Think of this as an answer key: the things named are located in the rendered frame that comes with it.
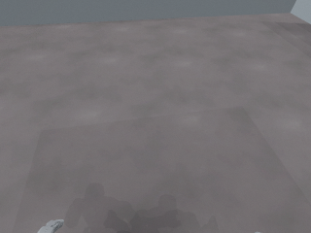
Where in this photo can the left robot hand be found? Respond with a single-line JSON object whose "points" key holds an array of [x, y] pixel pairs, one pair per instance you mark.
{"points": [[52, 226]]}

